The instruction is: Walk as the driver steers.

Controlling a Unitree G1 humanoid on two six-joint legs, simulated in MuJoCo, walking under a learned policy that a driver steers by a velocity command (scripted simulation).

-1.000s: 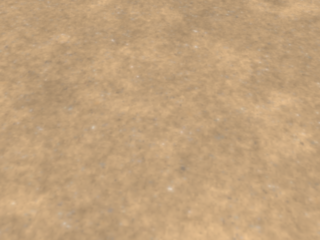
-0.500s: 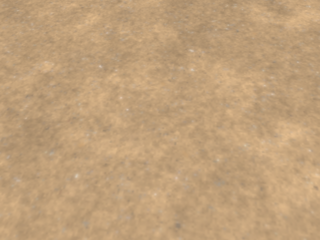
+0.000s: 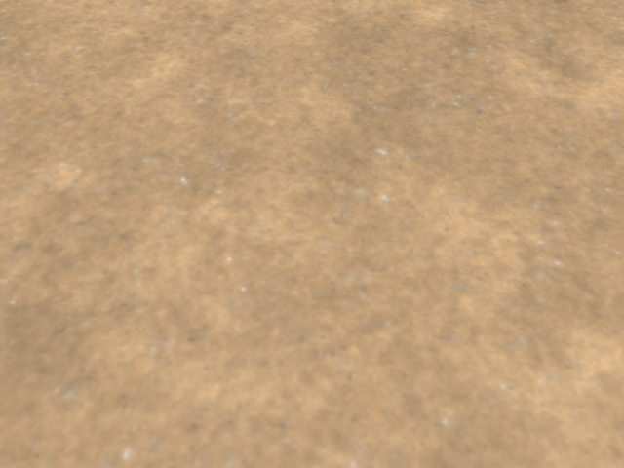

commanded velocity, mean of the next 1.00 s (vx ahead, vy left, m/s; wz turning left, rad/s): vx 0.49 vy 0.00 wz -0.51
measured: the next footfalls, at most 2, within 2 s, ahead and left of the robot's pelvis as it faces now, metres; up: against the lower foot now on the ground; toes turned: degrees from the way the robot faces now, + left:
right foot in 0.46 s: +0.39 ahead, -0.16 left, +0.00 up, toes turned -19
left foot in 0.94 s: +0.74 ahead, -0.09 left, +0.00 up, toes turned -34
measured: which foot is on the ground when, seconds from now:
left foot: down 0.00-0.48, up 0.50-0.92, down 0.94-1.00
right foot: up 0.00-0.44, down 0.46-0.96, up 0.98-1.00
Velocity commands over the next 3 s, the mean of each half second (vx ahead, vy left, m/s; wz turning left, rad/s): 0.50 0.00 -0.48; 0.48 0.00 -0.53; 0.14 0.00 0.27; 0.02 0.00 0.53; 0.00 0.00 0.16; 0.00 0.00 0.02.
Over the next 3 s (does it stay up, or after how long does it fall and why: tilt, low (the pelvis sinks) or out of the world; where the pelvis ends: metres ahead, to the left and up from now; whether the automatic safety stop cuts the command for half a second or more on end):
stays up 0.68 -0.18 0.01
